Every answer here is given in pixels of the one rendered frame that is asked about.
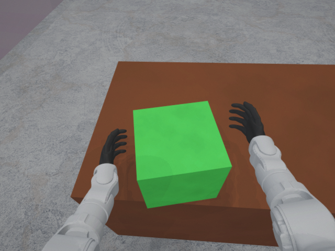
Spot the left robot upper arm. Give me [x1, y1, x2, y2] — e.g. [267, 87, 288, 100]
[44, 234, 99, 251]

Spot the right robot upper arm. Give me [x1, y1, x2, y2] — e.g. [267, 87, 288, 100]
[270, 199, 335, 251]

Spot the carton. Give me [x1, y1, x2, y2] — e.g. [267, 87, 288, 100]
[133, 101, 232, 208]

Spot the robot right hand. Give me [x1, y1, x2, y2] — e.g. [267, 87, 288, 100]
[229, 101, 265, 144]

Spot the robot left hand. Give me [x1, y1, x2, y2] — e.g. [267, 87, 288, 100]
[99, 129, 127, 165]

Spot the pedestal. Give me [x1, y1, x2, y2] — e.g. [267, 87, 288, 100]
[70, 61, 335, 247]

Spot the robot left forearm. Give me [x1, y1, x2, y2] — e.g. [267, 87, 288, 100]
[42, 163, 119, 251]

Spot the robot right forearm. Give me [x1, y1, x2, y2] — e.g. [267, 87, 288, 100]
[249, 135, 335, 226]

